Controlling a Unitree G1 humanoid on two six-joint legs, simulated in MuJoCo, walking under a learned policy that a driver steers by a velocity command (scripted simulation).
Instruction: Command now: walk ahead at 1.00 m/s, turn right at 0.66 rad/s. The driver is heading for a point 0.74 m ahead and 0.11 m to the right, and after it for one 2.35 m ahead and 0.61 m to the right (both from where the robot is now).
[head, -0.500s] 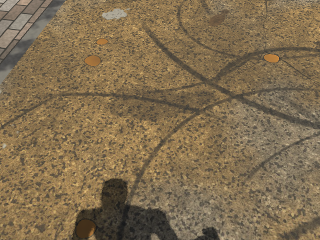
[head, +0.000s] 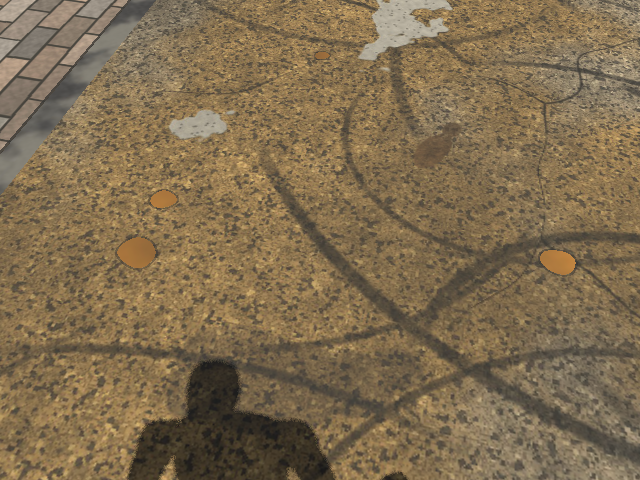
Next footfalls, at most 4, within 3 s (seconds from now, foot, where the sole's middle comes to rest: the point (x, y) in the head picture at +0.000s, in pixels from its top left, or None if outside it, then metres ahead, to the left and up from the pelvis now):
0.32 left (285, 447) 0.54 0.11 -0.76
0.74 right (459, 341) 0.81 -0.28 -0.76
1.18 left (461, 198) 1.27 -0.34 -0.76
1.56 right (495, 130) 1.58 -0.49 -0.76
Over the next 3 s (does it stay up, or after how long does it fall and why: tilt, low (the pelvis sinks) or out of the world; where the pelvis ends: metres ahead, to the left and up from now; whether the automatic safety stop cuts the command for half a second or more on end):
stays up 1.84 -0.57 -0.01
